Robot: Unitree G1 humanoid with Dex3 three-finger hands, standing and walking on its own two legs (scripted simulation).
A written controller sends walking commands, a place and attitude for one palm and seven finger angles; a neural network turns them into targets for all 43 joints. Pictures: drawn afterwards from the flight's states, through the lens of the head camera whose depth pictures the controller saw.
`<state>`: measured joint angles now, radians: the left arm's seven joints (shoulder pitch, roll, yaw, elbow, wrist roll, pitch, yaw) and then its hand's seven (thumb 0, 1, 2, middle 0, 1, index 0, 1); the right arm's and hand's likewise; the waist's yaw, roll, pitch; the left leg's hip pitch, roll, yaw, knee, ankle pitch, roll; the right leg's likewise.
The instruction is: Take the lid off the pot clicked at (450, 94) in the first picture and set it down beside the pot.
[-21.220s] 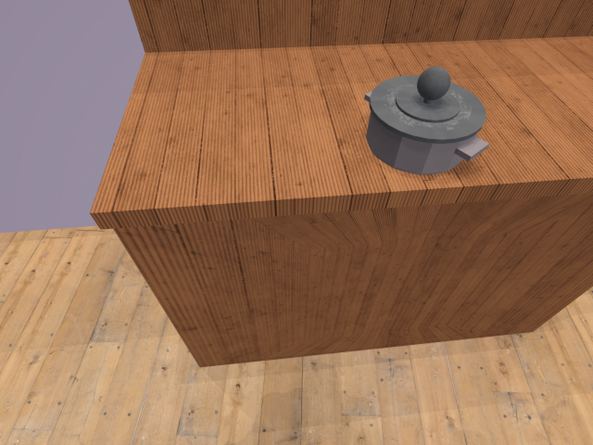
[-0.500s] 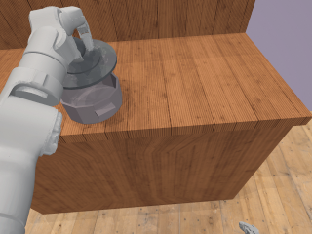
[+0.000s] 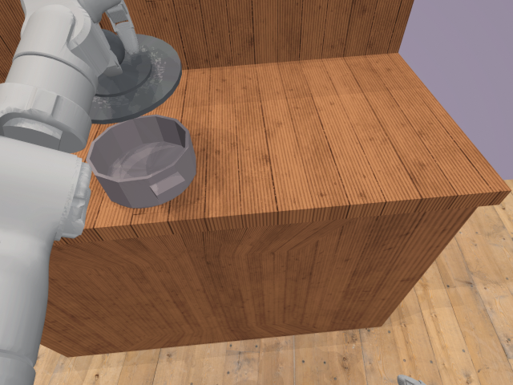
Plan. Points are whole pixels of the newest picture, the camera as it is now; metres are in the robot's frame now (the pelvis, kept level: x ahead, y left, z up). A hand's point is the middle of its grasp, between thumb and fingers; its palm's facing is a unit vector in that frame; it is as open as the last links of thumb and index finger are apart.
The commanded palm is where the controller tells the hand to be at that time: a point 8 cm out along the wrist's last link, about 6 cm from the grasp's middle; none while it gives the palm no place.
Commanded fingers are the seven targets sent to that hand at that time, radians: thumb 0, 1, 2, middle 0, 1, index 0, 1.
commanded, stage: lift the lid straight up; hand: left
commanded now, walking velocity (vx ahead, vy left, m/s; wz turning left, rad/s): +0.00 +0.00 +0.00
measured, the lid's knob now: (105, 49) +0.50 +0.19 +0.29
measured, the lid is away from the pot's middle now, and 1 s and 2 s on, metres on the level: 0.01 0.06 0.18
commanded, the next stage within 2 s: move the lid sideways beside the pot in 0.46 s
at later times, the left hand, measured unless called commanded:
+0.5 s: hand (84, 25) +0.47 +0.18 +0.33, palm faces -0.12 -0.13 -0.98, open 7.2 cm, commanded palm +0.45 +0.19 +0.39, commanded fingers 0.00 0.59 1.02 -0.81 -1.05 -0.92 -1.09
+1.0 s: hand (41, 36) +0.46 +0.24 +0.33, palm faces -0.13 -0.10 -0.99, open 7.2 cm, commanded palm +0.45 +0.25 +0.39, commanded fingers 0.00 0.59 1.02 -0.81 -1.05 -0.92 -1.09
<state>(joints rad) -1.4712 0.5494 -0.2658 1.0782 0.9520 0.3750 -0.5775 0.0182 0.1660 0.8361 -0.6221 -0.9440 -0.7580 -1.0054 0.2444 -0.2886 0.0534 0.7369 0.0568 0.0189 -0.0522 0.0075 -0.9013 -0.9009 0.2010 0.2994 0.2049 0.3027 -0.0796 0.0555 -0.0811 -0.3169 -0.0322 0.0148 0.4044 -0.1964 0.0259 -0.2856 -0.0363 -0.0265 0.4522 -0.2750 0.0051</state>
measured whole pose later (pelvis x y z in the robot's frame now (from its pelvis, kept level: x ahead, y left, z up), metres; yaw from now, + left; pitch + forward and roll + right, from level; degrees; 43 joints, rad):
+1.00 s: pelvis +0.00 +0.00 +0.00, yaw +1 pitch +7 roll +0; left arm -1.48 0.68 -0.26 1.04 1.00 0.34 -0.61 0.03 0.16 0.84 -0.62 -0.94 -0.77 -1.01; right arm 0.24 -0.29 0.05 0.72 0.07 0.07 -0.05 0.01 -0.90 -0.90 0.20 0.30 0.20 0.30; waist -0.08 0.05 -0.08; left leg -0.34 -0.03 0.00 0.42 -0.20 0.03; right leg -0.29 -0.03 -0.04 0.44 -0.27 0.01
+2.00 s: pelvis +0.01 +0.01 +0.00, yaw +0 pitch +9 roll -1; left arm -1.46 0.94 -0.14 1.13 1.06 0.26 -0.61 0.03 0.17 0.84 -0.62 -0.94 -0.77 -1.01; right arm 0.25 -0.30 0.06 0.71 0.09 0.14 -0.06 0.01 -0.90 -0.90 0.20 0.30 0.21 0.30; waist -0.09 0.05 -0.06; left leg -0.37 -0.02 0.00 0.44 -0.22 0.03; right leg -0.30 -0.02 -0.04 0.40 -0.25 0.01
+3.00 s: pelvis +0.02 +0.01 +0.00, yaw +0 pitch +11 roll -1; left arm -1.52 1.06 -0.12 1.24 1.08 0.27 -0.62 0.04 0.17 0.83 -0.61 -0.94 -0.77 -1.02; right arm 0.27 -0.31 0.07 0.70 0.10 0.13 -0.06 0.00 -0.90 -0.90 0.20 0.30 0.21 0.30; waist -0.10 0.06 -0.04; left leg -0.40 -0.01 0.00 0.47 -0.25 0.04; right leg -0.31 -0.01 -0.04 0.39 -0.26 0.02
